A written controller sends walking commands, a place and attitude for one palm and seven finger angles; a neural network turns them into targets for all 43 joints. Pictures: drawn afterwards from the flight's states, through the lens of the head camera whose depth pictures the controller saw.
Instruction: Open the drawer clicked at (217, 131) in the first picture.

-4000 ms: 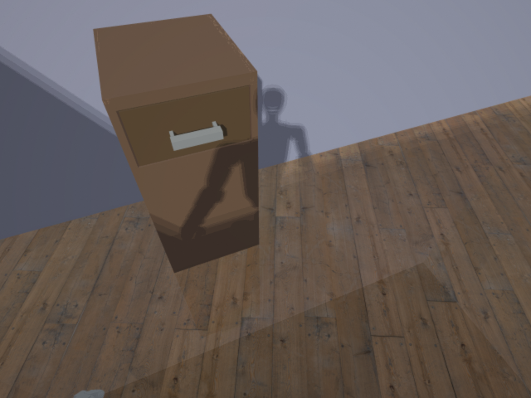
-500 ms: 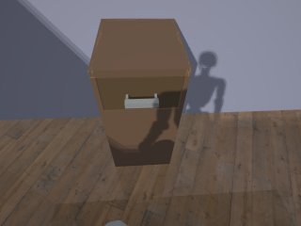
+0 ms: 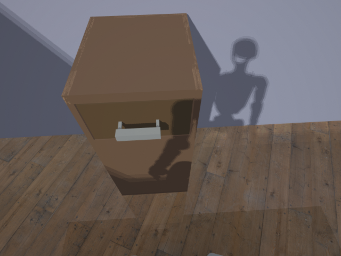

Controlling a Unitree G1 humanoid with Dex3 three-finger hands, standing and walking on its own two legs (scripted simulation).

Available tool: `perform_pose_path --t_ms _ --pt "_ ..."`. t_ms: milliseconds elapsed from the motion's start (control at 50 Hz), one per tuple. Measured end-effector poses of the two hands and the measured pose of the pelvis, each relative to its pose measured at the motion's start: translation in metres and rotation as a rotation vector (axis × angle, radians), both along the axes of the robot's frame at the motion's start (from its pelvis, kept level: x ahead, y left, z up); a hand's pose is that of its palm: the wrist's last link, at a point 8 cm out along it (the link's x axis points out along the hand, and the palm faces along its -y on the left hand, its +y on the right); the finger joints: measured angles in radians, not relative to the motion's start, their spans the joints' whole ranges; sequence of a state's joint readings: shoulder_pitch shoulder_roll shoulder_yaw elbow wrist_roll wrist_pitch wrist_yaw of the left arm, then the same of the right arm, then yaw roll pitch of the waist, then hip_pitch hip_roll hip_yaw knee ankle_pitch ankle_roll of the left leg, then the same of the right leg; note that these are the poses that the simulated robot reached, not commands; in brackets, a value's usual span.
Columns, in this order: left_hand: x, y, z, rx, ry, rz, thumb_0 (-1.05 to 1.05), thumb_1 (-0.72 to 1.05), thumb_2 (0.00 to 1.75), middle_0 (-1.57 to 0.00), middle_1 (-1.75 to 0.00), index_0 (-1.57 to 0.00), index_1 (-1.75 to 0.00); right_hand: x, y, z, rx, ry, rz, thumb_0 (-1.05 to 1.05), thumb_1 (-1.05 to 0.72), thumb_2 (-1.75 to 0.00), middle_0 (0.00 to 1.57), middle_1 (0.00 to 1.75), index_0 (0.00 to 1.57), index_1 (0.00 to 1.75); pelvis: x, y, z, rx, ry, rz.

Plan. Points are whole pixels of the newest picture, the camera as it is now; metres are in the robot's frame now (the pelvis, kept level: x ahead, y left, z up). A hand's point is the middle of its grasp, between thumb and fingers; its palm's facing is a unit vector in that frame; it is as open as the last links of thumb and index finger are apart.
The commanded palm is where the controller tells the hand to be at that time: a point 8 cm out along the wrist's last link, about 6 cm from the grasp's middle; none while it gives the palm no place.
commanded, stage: come to a stop and stand still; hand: left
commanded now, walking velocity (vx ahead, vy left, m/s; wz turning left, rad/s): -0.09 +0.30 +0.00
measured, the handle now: (138, 128) +0.47 +0.14 -0.06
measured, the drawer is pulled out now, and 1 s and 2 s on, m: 0.00 0.00 0.00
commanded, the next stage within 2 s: look again from close up in 0.96 s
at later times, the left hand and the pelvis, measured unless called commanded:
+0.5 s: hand out of the picture -0.01 +0.23 -0.17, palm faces +0.11 -0.96 -0.25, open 7.4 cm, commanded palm none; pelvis -0.04 +0.02 +0.00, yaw +2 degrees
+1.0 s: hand out of the picture -0.05 +0.22 -0.16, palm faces +0.03 -0.98 -0.20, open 7.3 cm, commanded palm none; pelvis -0.05 +0.05 +0.02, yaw +1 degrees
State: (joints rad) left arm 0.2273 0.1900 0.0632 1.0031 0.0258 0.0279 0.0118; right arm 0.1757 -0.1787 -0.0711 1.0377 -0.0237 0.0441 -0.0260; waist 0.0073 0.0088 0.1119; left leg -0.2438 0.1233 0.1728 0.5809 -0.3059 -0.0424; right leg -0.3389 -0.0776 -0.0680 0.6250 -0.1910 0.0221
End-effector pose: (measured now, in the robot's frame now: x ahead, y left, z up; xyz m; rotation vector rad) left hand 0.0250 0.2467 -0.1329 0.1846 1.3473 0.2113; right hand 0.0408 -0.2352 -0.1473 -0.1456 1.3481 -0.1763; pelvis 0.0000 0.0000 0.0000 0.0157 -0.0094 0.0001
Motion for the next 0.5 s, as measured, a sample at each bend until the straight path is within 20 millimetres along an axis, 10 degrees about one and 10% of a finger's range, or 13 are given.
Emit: perform_pose_path --t_ms 220,500 --pt "0.013 -0.024 0.028 0.071 -0.095 -0.001 0.01 0.90 0.89 -0.21 -0.30 -0.20 -0.30 0.015 -0.033 -0.004 0.030 -0.025 0.036 0.01 -0.92 -0.90 0.20 0.30 0.20 0.29 -0.012 -0.020 0.009 0.038 0.004 0.029" --pt "-0.049 0.031 -0.001 -0.002 -0.057 0.050 0.01 0.90 0.89 -0.21 -0.30 -0.20 -0.30 -0.001 0.014 0.021 -0.033 -0.144 0.102 0.00 -0.91 -0.90 0.20 0.30 0.20 0.29 -0.045 0.024 0.002 -0.016 0.012 0.036"
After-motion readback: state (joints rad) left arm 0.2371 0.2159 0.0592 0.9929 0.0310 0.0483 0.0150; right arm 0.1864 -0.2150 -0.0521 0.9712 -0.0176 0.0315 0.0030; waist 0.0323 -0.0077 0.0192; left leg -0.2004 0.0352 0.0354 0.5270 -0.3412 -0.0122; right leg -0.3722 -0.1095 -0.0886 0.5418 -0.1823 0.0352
